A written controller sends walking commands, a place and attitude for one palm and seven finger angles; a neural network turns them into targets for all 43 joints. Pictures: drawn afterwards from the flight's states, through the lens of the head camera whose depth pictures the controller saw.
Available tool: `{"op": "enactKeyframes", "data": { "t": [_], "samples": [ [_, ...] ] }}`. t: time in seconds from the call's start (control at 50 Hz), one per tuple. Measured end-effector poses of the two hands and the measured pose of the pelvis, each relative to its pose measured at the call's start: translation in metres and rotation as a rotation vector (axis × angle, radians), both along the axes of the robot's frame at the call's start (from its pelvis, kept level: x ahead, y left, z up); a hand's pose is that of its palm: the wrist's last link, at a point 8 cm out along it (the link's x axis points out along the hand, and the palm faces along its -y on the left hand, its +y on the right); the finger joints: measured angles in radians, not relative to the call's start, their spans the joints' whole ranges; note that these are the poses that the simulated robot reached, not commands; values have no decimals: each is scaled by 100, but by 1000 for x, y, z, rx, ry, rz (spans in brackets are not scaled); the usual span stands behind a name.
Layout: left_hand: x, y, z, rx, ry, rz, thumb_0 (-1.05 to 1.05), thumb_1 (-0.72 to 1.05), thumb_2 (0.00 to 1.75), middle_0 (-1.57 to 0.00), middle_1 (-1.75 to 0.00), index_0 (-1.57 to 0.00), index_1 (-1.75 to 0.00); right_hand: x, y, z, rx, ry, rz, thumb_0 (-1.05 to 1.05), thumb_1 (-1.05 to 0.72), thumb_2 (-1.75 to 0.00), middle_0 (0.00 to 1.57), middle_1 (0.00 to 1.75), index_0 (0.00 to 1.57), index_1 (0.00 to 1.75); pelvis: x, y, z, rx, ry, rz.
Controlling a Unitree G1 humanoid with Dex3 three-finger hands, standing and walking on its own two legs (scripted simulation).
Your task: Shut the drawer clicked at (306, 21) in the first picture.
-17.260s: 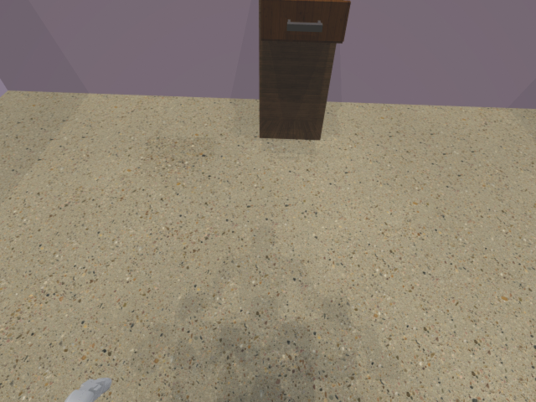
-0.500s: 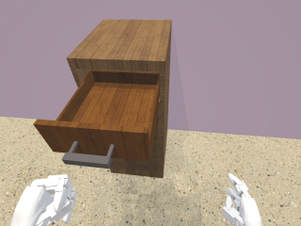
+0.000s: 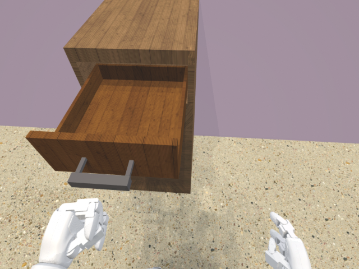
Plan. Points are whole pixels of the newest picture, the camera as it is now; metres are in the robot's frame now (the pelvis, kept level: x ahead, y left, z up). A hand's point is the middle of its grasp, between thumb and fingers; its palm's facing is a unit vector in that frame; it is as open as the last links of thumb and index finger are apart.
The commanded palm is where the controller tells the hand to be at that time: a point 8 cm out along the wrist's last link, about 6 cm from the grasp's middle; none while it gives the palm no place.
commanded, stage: bring the fist close to the handle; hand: left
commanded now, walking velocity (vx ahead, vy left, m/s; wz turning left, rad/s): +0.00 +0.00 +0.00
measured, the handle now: (103, 172) +0.31 +0.20 +0.05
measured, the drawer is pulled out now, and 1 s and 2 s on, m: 0.29 0.29 0.20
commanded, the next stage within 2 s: push the drawer shut in 0.68 s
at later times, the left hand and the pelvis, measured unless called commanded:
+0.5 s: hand (115, 216) +0.21 +0.15 +0.06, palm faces -0.04 -1.00 -0.03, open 3.3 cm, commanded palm +0.18 +0.21 +0.05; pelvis +0.00 +0.01 -0.02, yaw -1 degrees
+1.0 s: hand (117, 210) +0.23 +0.15 +0.05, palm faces -0.03 -1.00 -0.06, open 3.3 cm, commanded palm +0.21 +0.21 +0.05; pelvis +0.01 -0.01 -0.02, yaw +0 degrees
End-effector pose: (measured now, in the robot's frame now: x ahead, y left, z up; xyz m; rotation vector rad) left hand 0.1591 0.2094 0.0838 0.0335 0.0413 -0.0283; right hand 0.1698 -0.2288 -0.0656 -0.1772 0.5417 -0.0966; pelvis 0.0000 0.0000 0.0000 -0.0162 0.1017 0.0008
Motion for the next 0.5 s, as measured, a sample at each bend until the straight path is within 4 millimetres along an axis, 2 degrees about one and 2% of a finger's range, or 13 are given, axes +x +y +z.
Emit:
{"op": "enactKeyframes", "data": {
  "t": [0.16,0.34,0.5],
  "samples": [
    [16,-4,-17,-10,6,-4,1,90,90,-140,-160,-140,-160,-11,5,-11,-3,45,-12,1,-90,-90,20,30,20,30,-3,6,-8,-2,29,-5],
    [28,-1,-34,-3,8,7,1,90,90,-140,-160,-140,-160,-13,6,-22,-10,85,-16,1,-90,-90,20,30,20,30,-3,9,-18,-5,66,-12],
    [34,-10,-26,1,-17,-7,2,90,90,-140,-160,-140,-160,-9,6,-25,0,96,-22,1,-90,-90,20,30,20,30,2,9,-20,-5,77,-15]
  ]
}}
